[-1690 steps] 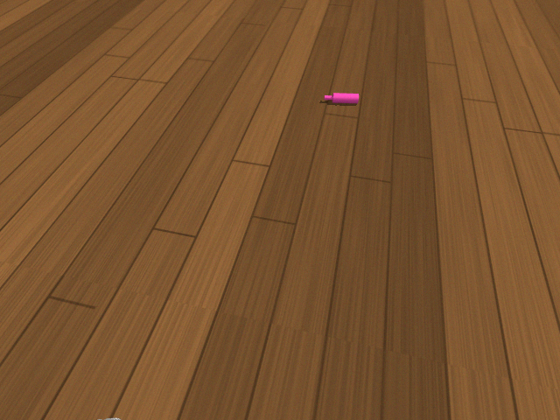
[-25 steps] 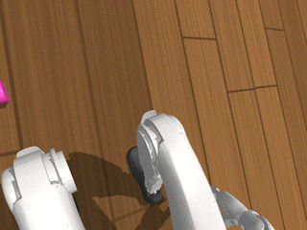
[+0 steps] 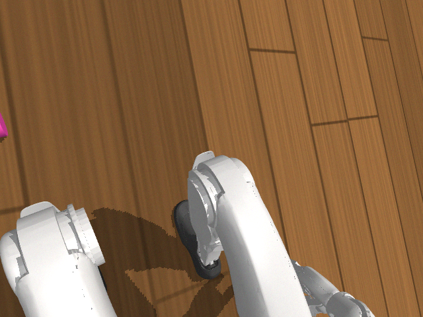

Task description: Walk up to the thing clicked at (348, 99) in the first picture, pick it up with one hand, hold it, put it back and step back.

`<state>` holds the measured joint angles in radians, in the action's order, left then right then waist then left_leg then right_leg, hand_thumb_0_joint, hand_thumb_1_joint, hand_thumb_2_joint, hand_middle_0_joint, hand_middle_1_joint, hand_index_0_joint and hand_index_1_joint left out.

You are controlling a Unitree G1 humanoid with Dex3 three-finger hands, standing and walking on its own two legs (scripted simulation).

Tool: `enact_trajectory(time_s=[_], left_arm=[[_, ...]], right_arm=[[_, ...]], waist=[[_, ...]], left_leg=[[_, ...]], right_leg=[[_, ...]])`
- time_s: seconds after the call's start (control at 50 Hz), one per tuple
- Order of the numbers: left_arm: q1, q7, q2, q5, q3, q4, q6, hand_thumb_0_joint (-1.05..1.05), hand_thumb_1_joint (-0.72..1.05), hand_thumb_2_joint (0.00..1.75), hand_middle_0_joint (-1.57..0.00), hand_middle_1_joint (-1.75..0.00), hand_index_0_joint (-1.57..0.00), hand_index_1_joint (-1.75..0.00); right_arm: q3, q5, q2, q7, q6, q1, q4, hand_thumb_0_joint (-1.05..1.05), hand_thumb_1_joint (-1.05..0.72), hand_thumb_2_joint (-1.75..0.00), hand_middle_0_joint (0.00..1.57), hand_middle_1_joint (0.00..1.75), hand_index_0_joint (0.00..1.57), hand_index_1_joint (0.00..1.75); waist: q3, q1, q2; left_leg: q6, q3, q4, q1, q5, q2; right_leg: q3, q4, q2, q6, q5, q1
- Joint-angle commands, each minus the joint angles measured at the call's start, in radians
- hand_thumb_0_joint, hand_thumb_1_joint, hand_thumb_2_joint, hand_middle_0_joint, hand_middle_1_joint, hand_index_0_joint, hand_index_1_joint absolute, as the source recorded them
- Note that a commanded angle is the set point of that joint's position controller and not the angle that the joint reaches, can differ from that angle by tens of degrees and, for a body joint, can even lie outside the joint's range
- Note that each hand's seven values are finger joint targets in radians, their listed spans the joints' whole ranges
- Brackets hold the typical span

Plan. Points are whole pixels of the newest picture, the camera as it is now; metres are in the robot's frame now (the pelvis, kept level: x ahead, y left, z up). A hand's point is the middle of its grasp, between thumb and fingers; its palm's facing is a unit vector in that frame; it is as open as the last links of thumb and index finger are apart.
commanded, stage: open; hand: left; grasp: from above
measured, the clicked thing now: out of the picture +0.46 +0.34 -0.27
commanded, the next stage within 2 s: withdraw in 0.14 s
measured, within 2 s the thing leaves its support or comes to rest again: neither
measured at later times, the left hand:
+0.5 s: hand out of the picture +0.45 +0.33 -0.21, palm faces -0.31 -0.13 -0.94, open 13.9 cm
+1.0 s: hand out of the picture +0.41 +0.32 -0.08, palm faces -0.53 -0.15 -0.84, open 13.9 cm
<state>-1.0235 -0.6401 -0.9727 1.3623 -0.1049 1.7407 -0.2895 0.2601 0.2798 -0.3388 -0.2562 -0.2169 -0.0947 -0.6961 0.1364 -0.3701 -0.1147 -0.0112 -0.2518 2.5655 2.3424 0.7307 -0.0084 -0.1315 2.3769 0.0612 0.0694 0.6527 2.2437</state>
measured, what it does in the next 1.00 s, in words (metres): rises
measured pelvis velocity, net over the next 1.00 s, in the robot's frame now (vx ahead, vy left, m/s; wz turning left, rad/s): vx -0.01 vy -0.02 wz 0.13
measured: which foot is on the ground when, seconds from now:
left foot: down 0.00-1.00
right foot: down 0.00-1.00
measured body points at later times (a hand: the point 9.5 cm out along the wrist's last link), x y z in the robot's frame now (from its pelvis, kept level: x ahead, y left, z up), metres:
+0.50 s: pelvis +0.00 +0.00 +0.00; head +0.25 +0.13 +0.35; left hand +0.46 +0.34 -0.16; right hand +0.06 -0.26 -0.06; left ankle +0.06 +0.12 -0.27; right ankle +0.12 -0.13 -0.27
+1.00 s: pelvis -0.01 -0.02 +0.06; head +0.20 +0.07 +0.45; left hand +0.43 +0.32 -0.03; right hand +0.10 -0.29 -0.04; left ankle +0.06 +0.12 -0.27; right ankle +0.12 -0.13 -0.27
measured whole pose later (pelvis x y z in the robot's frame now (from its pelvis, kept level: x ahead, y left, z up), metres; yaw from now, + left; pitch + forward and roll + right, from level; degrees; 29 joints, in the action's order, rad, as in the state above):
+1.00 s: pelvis -0.01 -0.02 +0.06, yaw +8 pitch +32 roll -7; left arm -0.97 -0.17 -0.72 1.16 0.01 1.38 -0.21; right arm 0.09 0.10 -0.34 -0.14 -0.02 -0.15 -0.66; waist -0.06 -0.22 0.00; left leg -0.02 -0.14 2.29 2.21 0.65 -0.01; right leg -0.05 2.21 0.01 0.04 0.62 2.16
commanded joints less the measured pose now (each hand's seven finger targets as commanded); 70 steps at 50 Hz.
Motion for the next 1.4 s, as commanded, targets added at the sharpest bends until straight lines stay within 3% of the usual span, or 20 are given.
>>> enact_trajectory(time_s=[0.0,0.12,0.14,0.22,0.38,0.42,0.46,0.5,0.52,0.56,0.7,0.76,0.84,0.96,1.02,1.18,1.24,1.28,1.3,1.38], left_arm=[[-0.236,-0.038,-0.202,-0.028,-0.020,-0.087,0.005,0.00,-0.45,0.95,-0.11,-0.94,-0.11,-0.94],[-0.243,-0.031,-0.198,-0.032,-0.008,-0.106,0.011,0.00,-0.50,0.99,-0.07,-0.98,-0.07,-0.98],[-0.234,-0.036,-0.230,-0.040,-0.040,-0.094,0.009,0.00,-0.49,0.98,-0.07,-1.00,-0.07,-0.99],[-0.252,-0.023,-0.201,-0.027,-0.007,-0.100,0.013,0.00,-0.49,1.00,-0.07,-1.00,-0.07,-1.00],[-0.269,-0.042,-0.263,-0.042,-0.092,-0.259,0.033,0.00,-0.48,0.96,-0.08,-1.00,-0.09,-0.99],[-0.240,-0.050,-0.234,-0.065,-0.109,-0.353,0.053,0.00,-0.49,0.97,-0.07,-1.00,-0.08,-0.99],[-0.222,-0.034,-0.140,-0.094,-0.062,-0.379,0.088,0.00,-0.49,0.97,-0.07,-1.00,-0.08,-0.98],[-0.227,-0.007,-0.159,-0.113,-0.090,-0.501,0.125,0.00,-0.51,0.98,-0.07,-1.00,-0.07,-0.99],[-0.170,0.015,-0.143,-0.129,-0.081,-0.500,0.154,0.00,-0.51,0.98,-0.07,-1.00,-0.07,-0.99],[-0.149,0.070,-0.068,-0.161,-0.036,-0.533,0.196,0.00,-0.51,0.99,-0.07,-0.99,-0.07,-0.99],[-0.195,0.333,0.152,-0.272,0.115,-0.588,0.251,0.00,-0.48,0.98,-0.10,-0.98,-0.10,-0.98],[-0.159,0.427,0.162,-0.298,0.139,-0.512,0.227,0.00,-0.50,1.00,-0.10,-0.99,-0.09,-1.00],[-0.163,0.479,0.087,-0.268,0.113,-0.477,0.166,0.00,-0.52,1.02,-0.09,-1.01,-0.08,-1.02],[-0.239,0.419,-0.036,-0.177,0.057,-0.481,0.021,0.00,-0.51,1.01,-0.10,-0.99,-0.09,-1.00],[-0.307,0.343,-0.052,-0.122,0.053,-0.445,-0.034,0.00,-0.51,1.00,-0.08,-1.00,-0.08,-1.01],[-0.357,0.128,-0.080,-0.029,-0.001,-0.382,-0.042,0.00,-0.50,0.98,-0.08,-1.01,-0.09,-0.99],[-0.417,0.070,-0.139,-0.041,-0.069,-0.510,0.009,0.00,-0.37,0.99,-0.19,-0.90,-0.20,-0.88],[-0.395,0.059,-0.114,-0.072,-0.072,-0.529,0.056,0.00,-0.34,0.96,-0.21,-0.87,-0.23,-0.85],[-0.365,0.059,-0.099,-0.090,-0.070,-0.526,0.080,0.00,-0.41,0.90,-0.13,-0.94,-0.15,-0.92],[-0.279,0.119,-0.072,-0.154,-0.066,-0.541,0.171,0.00,-0.15,0.91,-0.24,-0.64,-0.22,-0.66]], right_arm=[[-0.103,-0.007,-0.327,0.003,-0.004,-0.179,-0.019,0.00,-0.89,-0.90,0.20,0.30,0.20,0.30],[-0.100,-0.013,-0.327,0.006,-0.010,-0.172,-0.002,0.00,-0.89,-0.90,0.20,0.30,0.20,0.30],[-0.099,-0.008,-0.329,0.007,-0.006,-0.182,-0.013,0.00,-0.89,-0.90,0.20,0.30,0.20,0.30],[-0.102,-0.011,-0.324,0.007,-0.003,-0.171,0.000,0.00,-0.89,-0.90,0.20,0.30,0.20,0.30],[-0.130,-0.016,-0.325,-0.001,-0.009,-0.202,-0.005,0.00,-0.90,-0.90,0.20,0.30,0.20,0.30],[-0.151,-0.020,-0.312,-0.012,-0.009,-0.198,0.001,0.00,-0.90,-0.90,0.20,0.30,0.20,0.30],[-0.171,-0.037,-0.287,-0.027,-0.005,-0.195,-0.022,0.00,-0.90,-0.90,0.20,0.30,0.20,0.30],[-0.203,-0.056,-0.287,-0.033,0.010,-0.218,-0.024,0.00,-0.90,-0.90,0.20,0.30,0.20,0.30],[-0.224,-0.081,-0.283,-0.031,0.023,-0.208,-0.024,0.00,-0.90,-0.90,0.20,0.30,0.20,0.30],[-0.244,-0.108,-0.270,-0.034,0.048,-0.215,-0.034,0.00,-0.90,-0.90,0.20,0.30,0.20,0.30],[-0.297,-0.179,-0.235,0.009,0.146,-0.292,-0.020,0.00,-0.90,-0.90,0.20,0.30,0.20,0.30],[-0.293,-0.194,-0.227,0.046,0.170,-0.275,0.008,0.00,-0.90,-0.90,0.20,0.30,0.20,0.30],[-0.272,-0.191,-0.201,0.100,0.190,-0.248,0.041,0.00,-0.90,-0.90,0.20,0.30,0.20,0.30],[-0.225,-0.172,-0.179,0.137,0.205,-0.210,0.052,0.00,-0.90,-0.90,0.20,0.30,0.20,0.30],[-0.211,-0.155,-0.190,0.144,0.206,-0.211,0.045,0.00,-0.90,-0.90,0.20,0.30,0.20,0.30],[-0.224,-0.100,-0.226,0.140,0.179,-0.237,0.000,0.00,-0.90,-0.89,0.20,0.30,0.20,0.30],[-0.254,-0.096,-0.238,0.131,0.161,-0.247,-0.009,0.00,-0.88,-0.89,0.20,0.30,0.20,0.30],[-0.273,-0.102,-0.238,0.120,0.152,-0.249,-0.015,0.00,-0.88,-0.89,0.20,0.30,0.20,0.30],[-0.275,-0.107,-0.233,0.114,0.150,-0.252,-0.012,0.00,-0.89,-0.89,0.20,0.30,0.20,0.30],[-0.296,-0.134,-0.222,0.102,0.152,-0.296,-0.024,0.00,-0.88,-0.90,0.20,0.30,0.20,0.30]], waist=[[-0.629,-0.049,0.496],[-0.627,-0.043,0.518],[-0.635,-0.039,0.503],[-0.625,-0.050,0.502],[-0.730,-0.008,0.616],[-0.824,0.029,0.690],[-0.829,0.047,0.707],[-0.910,0.085,0.738],[-0.938,0.123,0.728],[-0.915,0.134,0.693],[-0.824,0.074,0.369],[-0.700,0.072,0.212],[-0.681,0.112,0.146],[-0.750,0.130,0.235],[-0.760,0.103,0.300],[-0.826,0.078,0.526],[-0.954,0.096,0.626],[-0.999,0.097,0.653],[-1.013,0.106,0.641],[-1.069,0.148,0.586]], left_leg=[[0.012,0.102,-0.283,-0.492,-0.242,0.031],[0.014,0.111,-0.291,-0.481,-0.220,0.029],[0.015,0.106,-0.295,-0.475,-0.216,0.031],[0.017,0.111,-0.282,-0.465,-0.206,0.031],[0.000,0.113,-0.305,-0.564,-0.258,0.031],[-0.010,0.118,-0.333,-0.635,-0.292,0.030],[-0.014,0.130,-0.348,-0.633,-0.290,0.027],[-0.009,0.149,-0.373,-0.649,-0.304,0.019],[-0.007,0.156,-0.386,-0.661,-0.305,0.020],[0.001,0.173,-0.418,-0.624,-0.300,0.014],[0.039,0.168,-0.486,-0.539,-0.226,0.004],[0.053,0.175,-0.499,-0.435,-0.148,-0.009],[0.053,0.220,-0.487,-0.375,-0.107,-0.025],[0.048,0.227,-0.451,-0.383,-0.106,-0.025],[0.043,0.221,-0.422,-0.417,-0.110,-0.022],[0.009,0.201,-0.432,-0.612,-0.155,-0.012],[0.002,0.200,-0.432,-0.704,-0.216,-0.008],[0.000,0.198,-0.441,-0.737,-0.250,-0.005],[0.001,0.196,-0.446,-0.734,-0.262,-0.004],[0.018,0.224,-0.471,-0.708,-0.294,-0.009]], right_leg=[[-0.142,-0.170,0.025,-0.086,-0.260,-0.324],[-0.134,-0.178,0.028,-0.090,-0.239,-0.333],[-0.139,-0.185,0.028,-0.087,-0.237,-0.347],[-0.131,-0.176,0.030,-0.090,-0.230,-0.336],[-0.134,-0.157,0.019,-0.094,-0.271,-0.324],[-0.128,-0.160,0.016,-0.101,-0.293,-0.329],[-0.122,-0.158,0.014,-0.105,-0.292,-0.284],[-0.105,-0.187,0.012,-0.108,-0.297,-0.307],[-0.092,-0.195,0.011,-0.113,-0.291,-0.294],[-0.072,-0.226,0.008,-0.114,-0.281,-0.291],[-0.029,-0.357,0.001,-0.107,-0.234,-0.383],[-0.009,-0.414,-0.007,-0.106,-0.150,-0.410],[0.024,-0.450,-0.012,-0.107,-0.063,-0.470],[0.046,-0.395,-0.011,-0.105,-0.038,-0.451],[0.036,-0.362,-0.011,-0.106,-0.047,-0.384],[-0.038,-0.261,-0.018,-0.114,-0.117,-0.256],[-0.045,-0.220,-0.027,-0.114,-0.182,-0.238],[-0.047,-0.210,-0.033,-0.113,-0.214,-0.221],[-0.046,-0.213,-0.032,-0.116,-0.228,-0.225],[-0.023,-0.281,-0.028,-0.116,-0.262,-0.325]])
